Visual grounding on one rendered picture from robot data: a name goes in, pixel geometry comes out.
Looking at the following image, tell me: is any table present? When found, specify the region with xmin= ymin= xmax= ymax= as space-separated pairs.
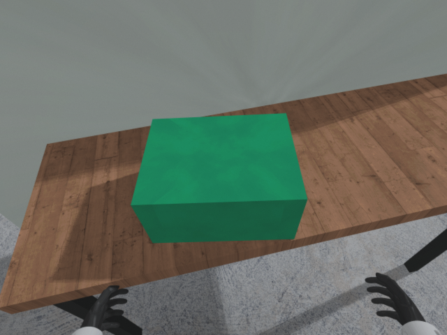
xmin=0 ymin=74 xmax=447 ymax=335

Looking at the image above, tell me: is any right robot forearm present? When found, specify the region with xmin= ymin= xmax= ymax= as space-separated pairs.
xmin=402 ymin=320 xmax=441 ymax=335

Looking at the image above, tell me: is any left robot hand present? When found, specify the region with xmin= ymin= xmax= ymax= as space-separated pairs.
xmin=80 ymin=285 xmax=129 ymax=331

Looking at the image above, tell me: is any right robot hand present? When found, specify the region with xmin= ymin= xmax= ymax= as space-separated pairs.
xmin=365 ymin=273 xmax=426 ymax=326

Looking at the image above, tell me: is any carton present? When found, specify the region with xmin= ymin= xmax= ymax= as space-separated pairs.
xmin=131 ymin=113 xmax=307 ymax=243

